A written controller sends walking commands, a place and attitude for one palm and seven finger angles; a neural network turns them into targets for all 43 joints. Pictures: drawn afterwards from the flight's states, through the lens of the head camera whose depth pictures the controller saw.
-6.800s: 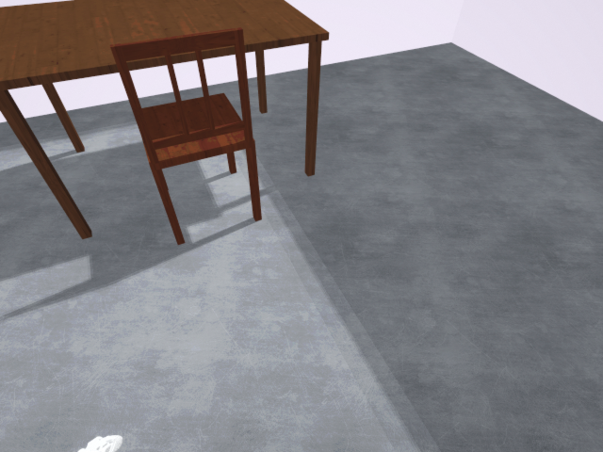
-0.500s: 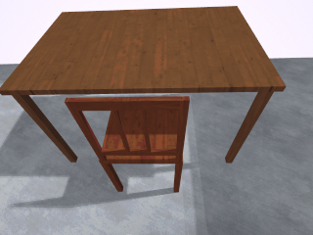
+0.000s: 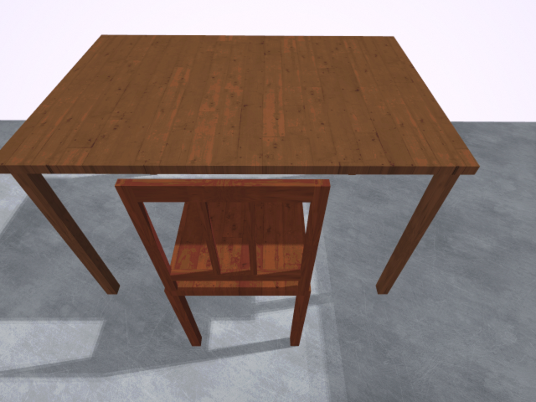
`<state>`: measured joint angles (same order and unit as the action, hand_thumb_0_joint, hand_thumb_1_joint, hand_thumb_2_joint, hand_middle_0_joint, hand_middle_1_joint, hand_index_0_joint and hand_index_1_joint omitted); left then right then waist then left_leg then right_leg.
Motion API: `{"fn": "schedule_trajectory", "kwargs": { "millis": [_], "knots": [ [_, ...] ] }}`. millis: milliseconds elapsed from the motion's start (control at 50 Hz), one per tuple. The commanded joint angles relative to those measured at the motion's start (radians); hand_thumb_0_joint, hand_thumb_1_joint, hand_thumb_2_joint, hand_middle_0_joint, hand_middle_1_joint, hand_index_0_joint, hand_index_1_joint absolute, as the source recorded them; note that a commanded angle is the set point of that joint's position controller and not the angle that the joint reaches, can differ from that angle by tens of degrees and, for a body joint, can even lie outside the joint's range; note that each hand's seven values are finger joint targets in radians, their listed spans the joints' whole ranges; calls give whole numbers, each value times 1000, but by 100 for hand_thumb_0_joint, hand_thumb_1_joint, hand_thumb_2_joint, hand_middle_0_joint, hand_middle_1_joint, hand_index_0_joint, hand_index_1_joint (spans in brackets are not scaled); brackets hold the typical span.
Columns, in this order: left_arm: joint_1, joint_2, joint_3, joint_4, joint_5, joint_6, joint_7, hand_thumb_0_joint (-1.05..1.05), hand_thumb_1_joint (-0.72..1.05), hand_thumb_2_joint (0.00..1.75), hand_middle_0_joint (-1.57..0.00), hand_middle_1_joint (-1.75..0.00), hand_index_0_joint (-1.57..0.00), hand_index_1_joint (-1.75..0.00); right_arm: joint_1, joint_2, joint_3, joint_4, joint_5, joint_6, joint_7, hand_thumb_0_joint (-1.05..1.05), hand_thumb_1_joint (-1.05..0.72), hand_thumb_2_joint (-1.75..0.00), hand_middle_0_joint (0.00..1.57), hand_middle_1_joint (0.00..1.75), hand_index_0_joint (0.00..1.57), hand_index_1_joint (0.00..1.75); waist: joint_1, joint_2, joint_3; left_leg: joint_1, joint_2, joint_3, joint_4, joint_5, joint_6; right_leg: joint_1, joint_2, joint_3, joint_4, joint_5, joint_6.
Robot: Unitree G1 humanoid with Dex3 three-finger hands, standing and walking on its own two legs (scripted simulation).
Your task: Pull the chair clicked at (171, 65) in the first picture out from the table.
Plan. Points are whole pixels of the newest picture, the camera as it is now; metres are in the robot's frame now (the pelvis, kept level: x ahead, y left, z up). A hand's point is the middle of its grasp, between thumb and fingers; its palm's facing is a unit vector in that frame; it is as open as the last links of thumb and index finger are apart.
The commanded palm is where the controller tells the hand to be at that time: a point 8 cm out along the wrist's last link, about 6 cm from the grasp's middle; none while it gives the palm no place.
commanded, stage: look again from close up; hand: left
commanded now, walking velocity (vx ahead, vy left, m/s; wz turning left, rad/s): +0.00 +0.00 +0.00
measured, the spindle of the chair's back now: (210, 240) +0.46 +0.16 -0.11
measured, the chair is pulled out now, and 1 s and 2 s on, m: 0.00 0.00 0.00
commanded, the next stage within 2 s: raise the hand toward the chair's back in 0.76 s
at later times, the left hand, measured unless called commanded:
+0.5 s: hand out of the picture +0.03 +0.19 -0.18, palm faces +0.00 -0.97 -0.23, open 7.3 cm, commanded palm none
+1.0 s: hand out of the picture +0.12 +0.21 -0.09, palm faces +0.24 -0.94 -0.25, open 7.4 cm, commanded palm +0.10 +0.23 -0.07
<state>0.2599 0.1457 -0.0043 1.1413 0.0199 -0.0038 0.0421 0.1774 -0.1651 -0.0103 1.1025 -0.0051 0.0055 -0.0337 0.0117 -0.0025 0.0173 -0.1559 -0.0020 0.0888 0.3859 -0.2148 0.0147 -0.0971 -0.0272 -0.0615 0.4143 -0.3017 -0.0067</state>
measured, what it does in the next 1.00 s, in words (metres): stands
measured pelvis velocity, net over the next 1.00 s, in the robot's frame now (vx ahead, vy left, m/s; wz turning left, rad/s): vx -0.01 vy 0.00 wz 0.02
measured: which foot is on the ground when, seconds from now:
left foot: down 0.00-1.00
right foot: down 0.00-1.00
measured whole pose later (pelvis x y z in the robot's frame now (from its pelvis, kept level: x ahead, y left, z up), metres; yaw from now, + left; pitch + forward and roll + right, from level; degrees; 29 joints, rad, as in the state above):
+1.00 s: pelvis -0.01 +0.00 -0.01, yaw +1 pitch +1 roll +1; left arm 0.48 0.21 0.02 0.28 -0.11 0.01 0.14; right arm 0.31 -0.19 0.00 0.89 0.04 -0.21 -0.06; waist 0.00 -0.01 0.01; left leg -0.27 -0.02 0.07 0.53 -0.27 0.02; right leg -0.21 -0.05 -0.07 0.58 -0.37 0.00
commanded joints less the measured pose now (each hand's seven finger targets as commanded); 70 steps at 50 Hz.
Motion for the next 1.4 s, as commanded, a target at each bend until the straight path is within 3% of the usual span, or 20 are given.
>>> {"fn": "schedule_trajectory", "kwargs": {
  "millis": [0, 20, 40, 100, 260, 820, 840, 860, 880, 900, 920, 940, 980, 1000, 1060, 1080, 1120, 1180, 1300, 1380],
  "knots": [
    [154, 113, 11, -22, 15, -44, 39, 0, 90, 90, -20, -30, -20, -30, 26, -122, -4, -81, -1, -36, 13, 0, -90, -90, 20, 30, 20, 30, 19, -90, 81, -54, 114, -86, 175, 281, -9, -110, -131, 145, -69, 587, 13],
    [97, 145, 16, -72, 2, -51, 34, 0, 90, 90, -20, -30, -20, -30, 84, -80, -4, -100, -6, -28, 19, 0, -90, -90, 20, 30, 20, 30, -34, -70, 25, -67, 86, -94, 130, 7, -2, -84, -169, 158, -57, 481, -28],
    [54, 140, 11, -86, -2, -51, 23, 0, 90, 90, -20, -30, -20, -30, 94, -79, -4, -85, -9, -26, 18, 0, -90, -90, 20, 30, 20, 30, -38, 13, 43, -71, 77, -92, 89, -25, -1, -106, -154, 149, -49, 345, -49],
    [73, 134, 17, -115, -4, -46, 12, 0, 90, 90, -20, -30, -20, -30, 137, -92, 5, -94, -12, -33, 18, 0, -90, -90, 20, 30, 20, 30, -32, 97, -61, -44, 97, -116, 94, 150, 16, -62, -96, 98, 11, 232, -60],
    [83, 113, 7, -111, -11, -22, 4, 0, 90, 90, -20, -30, -20, -30, 163, -99, 13, -80, -6, -39, 8, 0, -90, -90, 20, 30, 20, 30, -13, -8, 36, -73, 99, -133, 51, 162, 33, -95, -72, 79, 18, 152, -40],
    [136, 107, 4, -64, -5, -21, 4, 0, 90, 90, -20, -30, -20, -30, 143, -84, 14, -10, 2, -39, 4, 0, -90, -90, 20, 30, 20, 30, -8, 12, 53, 9, 100, -113, -1, 196, 31, -102, -89, 82, -42, 208, -20],
    [167, 118, 5, -45, 12, -44, 37, 0, 90, 90, -20, -30, -20, -30, 80, -119, 8, -77, 2, -41, 12, 0, -90, -90, 20, 30, 20, 30, 4, -12, 113, -90, 116, -105, 194, 351, 2, -150, -118, 128, -46, 508, -5],
    [-524, 294, 77, -1608, -194, -235, 31, 0, 88, 89, -20, -30, -20, -30, 116, -276, -31, -423, 47, -178, -25, 0, -90, -90, 20, 30, 20, 30, -114, 177, -379, 211, 22, -99, 80, 441, 16, -91, -25, 27, 76, 492, -26],
    [-381, 347, 138, -1541, -140, -206, 76, 0, 85, 88, -20, -29, -20, -29, 7, -163, 22, -351, 49, -255, -66, 0, -90, -90, 20, 30, 20, 30, -62, 233, -326, 275, 76, -67, 74, 475, 15, -171, 9, 11, 116, 238, -18],
    [-119, 172, 56, -1308, -123, -146, 103, 0, 83, 87, -19, -29, -19, -29, 43, -187, -12, -326, 29, -307, -61, 0, -90, -90, 20, 30, 20, 30, -51, 239, -308, 213, 74, -100, 58, 462, -3, -218, 23, -13, 162, 83, -31],
    [206, -53, -63, -1001, -147, -33, 101, 0, 81, 86, -19, -29, -19, -29, 66, -138, -16, -298, 59, -313, -41, 0, -90, -90, 20, 30, 20, 30, -64, 113, -137, 95, 71, -128, 51, 412, 10, -289, 7, -33, 179, 40, -18],
    [86, -57, -87, -1228, -183, -43, 84, 0, 78, 85, -19, -28, -19, -28, 77, -182, -24, -367, 61, -308, -37, 0, -90, -90, 20, 30, 20, 30, -54, 124, -112, 34, 62, -146, 87, 332, 6, -277, 5, -45, 162, 77, -12],
    [65, -19, -63, -1250, -164, -130, 51, 0, 74, 83, -18, -27, -18, -27, 35, -212, -36, -439, 40, -330, -46, 0, -90, -90, 20, 30, 20, 30, -80, 38, -99, -66, 22, -125, 183, 154, 9, -317, 11, -52, 130, 121, -8],
    [69, -4, -31, -1165, -157, -174, 42, 0, 71, 82, -18, -27, -18, -27, 52, -219, -43, -447, 18, -327, -44, 0, -90, -90, 20, 30, 20, 30, -99, -124, -88, -141, 12, -136, 244, 108, 9, -407, 21, -61, 159, 95, -4],
    [294, -59, 36, -917, -201, -370, -86, 0, 64, 79, -17, -26, -17, -26, -25, -207, -64, -507, 2, -318, -23, 0, -90, -90, 20, 30, 20, 30, -1, -397, -51, -449, 8, -123, 372, -50, -11, -576, 25, -54, 296, -50, -1],
    [381, 0, 110, -880, -216, -432, -145, 0, 62, 78, -17, -26, -17, -26, -46, -201, -72, -525, 8, -312, -7, 0, -90, -90, 20, 30, 20, 30, 53, -322, -63, -487, -2, -103, 392, -48, -23, -555, 21, -30, 328, -34, -14],
    [337, 67, 172, -920, -256, -554, -272, 0, 57, 76, -17, -25, -17, -25, -86, -211, -79, -591, 10, -305, 17, 0, -90, -90, 20, 30, 20, 30, 59, -207, -163, -554, -18, -75, 482, -37, -32, -542, 6, 9, 423, 45, -21],
    [319, 170, 277, -921, -228, -548, -289, 0, 50, 73, -16, -24, -16, -24, -107, -195, -85, -670, 24, -254, 25, 0, -90, -90, 20, 30, 20, 30, 96, 42, -257, -605, -33, -30, 548, -63, -25, -539, -2, 50, 482, 9, -32],
    [-24, 192, 253, -1516, -248, -685, -148, 0, 36, 67, -15, -22, -15, -22, -52, -151, -77, -726, 7, -239, -8, 0, -90, -90, 20, 30, 20, 30, -3, 142, -440, -587, 9, -71, 678, -79, 14, -632, 14, 136, 514, -88, -22],
    [-63, 134, 105, -1498, -253, -768, -217, 0, 27, 63, -14, -20, -14, -20, -32, -166, -51, -660, 6, -284, -30, 0, -90, -90, 20, 30, 20, 30, -93, 118, -366, -635, 30, -102, 744, -126, 22, -768, 26, 134, 515, -167, -20]
  ]
}}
